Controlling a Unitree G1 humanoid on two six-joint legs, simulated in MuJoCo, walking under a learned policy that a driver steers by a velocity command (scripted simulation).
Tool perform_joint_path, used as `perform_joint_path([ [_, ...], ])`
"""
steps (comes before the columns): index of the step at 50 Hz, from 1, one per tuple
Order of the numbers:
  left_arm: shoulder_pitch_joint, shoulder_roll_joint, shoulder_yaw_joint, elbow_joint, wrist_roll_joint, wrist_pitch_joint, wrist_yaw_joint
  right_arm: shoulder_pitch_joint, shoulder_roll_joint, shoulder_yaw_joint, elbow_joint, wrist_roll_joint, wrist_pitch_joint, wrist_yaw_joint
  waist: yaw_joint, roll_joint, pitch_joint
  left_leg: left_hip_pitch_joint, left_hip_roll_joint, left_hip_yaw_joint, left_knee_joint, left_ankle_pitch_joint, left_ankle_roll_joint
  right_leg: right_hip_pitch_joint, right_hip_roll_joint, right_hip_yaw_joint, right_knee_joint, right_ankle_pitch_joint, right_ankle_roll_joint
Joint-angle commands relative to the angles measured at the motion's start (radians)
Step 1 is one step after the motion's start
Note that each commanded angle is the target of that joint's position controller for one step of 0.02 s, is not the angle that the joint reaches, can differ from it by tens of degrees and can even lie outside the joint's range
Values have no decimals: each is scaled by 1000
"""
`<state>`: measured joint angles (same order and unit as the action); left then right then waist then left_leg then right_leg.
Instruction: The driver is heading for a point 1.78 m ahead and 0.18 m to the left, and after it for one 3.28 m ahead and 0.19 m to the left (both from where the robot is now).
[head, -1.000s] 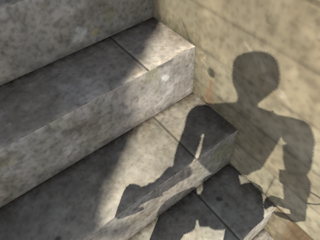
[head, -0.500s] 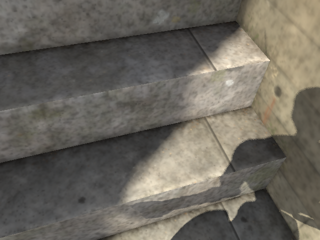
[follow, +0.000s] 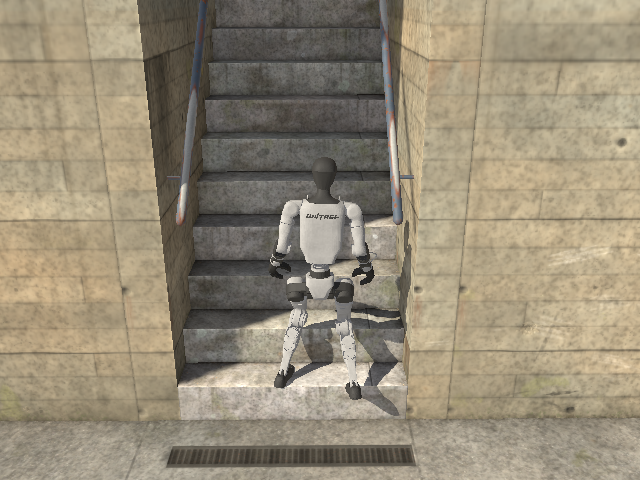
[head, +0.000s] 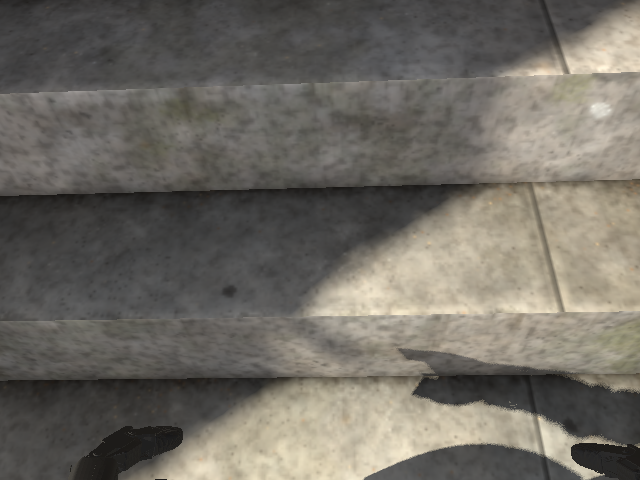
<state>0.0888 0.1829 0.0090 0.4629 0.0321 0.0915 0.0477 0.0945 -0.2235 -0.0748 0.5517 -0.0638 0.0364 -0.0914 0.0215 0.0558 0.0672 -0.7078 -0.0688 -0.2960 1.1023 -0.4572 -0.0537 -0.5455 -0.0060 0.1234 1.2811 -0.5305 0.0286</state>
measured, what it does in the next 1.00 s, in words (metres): goes down, turning left: right foot 0.22 m lower, then left foot 0.18 m higher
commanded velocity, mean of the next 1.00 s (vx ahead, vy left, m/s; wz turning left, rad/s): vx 0.00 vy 0.00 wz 0.39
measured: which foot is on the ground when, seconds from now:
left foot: down 0.00-0.00, up 0.02-0.16, down 0.18-0.28, up 0.30-0.76, down 0.78-0.98, up 1.00-1.00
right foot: down 0.00-0.02, up 0.04-0.10, down 0.12-0.70, up 0.72-0.94, down 0.96-1.00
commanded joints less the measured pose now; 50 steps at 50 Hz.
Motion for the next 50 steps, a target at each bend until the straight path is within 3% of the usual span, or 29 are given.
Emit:
perform_joint_path([
  [1, 148, 54, -5, -19, -21, -63, -9, -99, -44, -35, -125, 16, 24, -9, 50, -93, -202, 103, -37, 87, 73, 522, 65, 303, -81, 31, -818, 507, -26],
  [2, 76, 116, 1, 16, -22, -75, 0, -35, -12, -49, -125, 13, 33, 4, -37, -436, -204, -59, -194, 267, 384, -57, 11, 467, -152, 71, -836, 1137, -26],
  [3, 125, -1, -15, 79, -32, -72, -3, -137, 21, -4, -66, 21, 7, -17, 86, -259, -54, -1, -183, 251, 562, -117, 95, 316, -60, -164, -1241, 1201, -12],
  [4, 115, -9, -17, 134, -43, -80, -1, -42, 1, -15, -73, 13, -13, -17, 10, -201, 27, 93, -243, 235, 612, -234, 139, 346, -101, -211, -1558, 1367, 6],
  [6, -8, 150, 25, 163, 17, -91, -18, -20, -24, -37, -156, 77, -42, 35, -187, -273, -36, -186, -328, 331, 749, -568, 75, 680, -131, -254, -1143, 2511, -20],
  [7, -58, 216, 53, 163, 84, -122, -19, 28, -29, 8, -152, 118, -54, 26, -231, -196, -92, -304, -119, 369, 198, -432, 70, 893, -220, -206, -726, 2589, -73],
  [9, -57, 229, 95, 116, 30, -128, -6, 152, -35, 41, -65, 51, -23, 38, -144, -246, -410, -60, 13, 165, -33, -107, 138, 914, -343, -184, -540, 2056, -131],
  [10, -131, 165, 62, 64, -39, -99, -4, 197, -71, 32, -8, 25, -15, 45, -115, -148, -377, 32, -106, 265, -131, -48, 154, 803, -168, -281, -481, 1966, -112],
  [11, -126, 198, 71, 61, -91, -94, 25, 211, -123, 12, -13, -11, -4, 55, -185, 72, -350, 300, -30, 187, -240, 264, 270, 484, -65, -322, -196, 1801, -31],
  [12, -82, 163, 59, -7, -62, -82, 18, 98, -175, -12, -20, 11, 0, 38, -105, 612, -462, 659, 86, -127, -440, 617, 364, 65, 122, -231, 91, 266, 6],
  [13, 219, 148, 21, 4, -2, -76, 0, -275, -131, -34, -209, 25, -3, -24, 129, 488, -501, 286, 162, -332, -288, 920, 263, 224, -1, 204, 82, -316, -50],
  [14, 556, 152, 46, 133, -29, -66, 18, -632, -13, -19, -345, -30, -2, -60, 326, 133, -213, -581, 145, -290, 90, 704, 91, 657, -161, 460, -130, -331, -129],
  [15, 605, 138, 36, 185, -16, -62, 20, -564, 27, 18, -279, -94, 28, -67, 365, -239, 48, -599, -74, -116, 255, 37, -75, 499, -215, 310, -872, 253, -170],
  [16, 407, 115, 36, 215, -11, -42, 14, -249, 88, 29, -152, -83, 43, -54, 146, -466, 22, -242, -186, 141, 529, 16, 3, 322, -86, -81, -993, 644, -93],
  [19, 69, -31, -45, 152, 30, -86, -1, -73, 75, 27, -156, 49, 35, 3, -97, -238, -65, -126, -245, 282, 930, -29, -12, 174, -8, -213, -952, 1332, 22],
  [24, 333, 190, 51, 220, -1, -135, 42, 44, -43, -21, -66, -55, 70, 20, 1, -131, -157, -615, -136, 146, 1133, 77, 16, 828, -289, 29, -793, 1856, 12],
  [31, 237, 193, 53, 202, -12, -70, 51, 2, -79, -5, -34, 11, 44, 126, -4, -218, -124, -278, -156, 235, 691, 105, 20, 708, -143, -100, -938, 1751, 229],
  [34, -24, 202, 56, 119, -44, -17, 45, 355, -154, -13, 63, 26, 13, 101, -150, -267, -150, 316, -218, 402, -11, 63, 35, 499, -99, -269, -997, 2519, 447],
  [35, -74, 252, 91, 120, -85, 6, 44, 484, -267, -53, 100, 60, 5, 89, -229, -200, -185, 459, -101, 428, -470, 260, 125, 515, -18, -277, -665, 2358, 526],
  [36, -15, 306, 130, 188, -134, 14, 57, 557, -336, -99, 175, 114, -11, 90, -337, 151, -335, 564, 140, 231, -705, 681, 333, 446, 87, -194, 271, 950, 416],
  [37, 126, 232, 112, 119, -62, -33, 54, 210, -297, -69, 153, 136, 5, 91, -158, 563, -298, 526, 183, 229, -903, 1094, 347, 250, 215, -99, 854, -498, 236],
  [38, 237, 98, 81, 74, -13, -51, 48, -204, -245, -14, -10, 68, -6, 92, 59, 554, -66, 202, 221, 310, -916, 1144, 284, 211, 188, 220, 1066, -852, 40],
  [39, 365, 62, 68, 51, -39, -65, 14, -375, -237, 11, -75, 33, -24, 73, 234, 288, -142, 330, 317, 286, -689, 1336, 243, 90, 151, 300, 1005, -794, -33],
  [41, 322, 76, 25, 25, -69, -100, -20, -338, -188, 33, -35, 38, -57, 60, 245, -320, 41, 424, 287, 369, -777, 1334, 166, -60, 78, 25, 153, -237, 0],
  [43, 347, 20, 20, 197, -46, -81, -2, -161, -111, 26, -25, 56, -21, 34, 23, -437, -100, 650, 201, 368, -812, 974, 226, 19, 168, -233, -241, 3, 40],
  [46, 431, 61, 30, 163, -70, -49, 16, -263, -41, 47, 13, 48, -33, 64, 126, 240, -269, 417, 260, 325, -864, 356, 207, 474, -61, -102, -663, 403, 3],
  [48, 328, 53, 18, 195, -22, -49, 23, -46, 20, 46, 65, 21, -1, 87, -12, -36, -147, 429, 187, 286, -680, -102, 144, 368, 5, -78, -949, 235, 27],
  [49, 245, 14, -28, 146, 3, -59, 29, -86, 37, 48, 32, 40, 21, 91, -47, -307, -141, 354, 142, 322, -496, -101, 67, 311, -160, 227, -1028, 424, -21],
  [50, 93, 131, -2, 62, -21, -63, 35, 59, 0, 29, 35, 50, 60, 83, -77, -667, -179, 495, 113, 278, -378, 26, 20, 24, -269, 512, -1202, 24, -134],
])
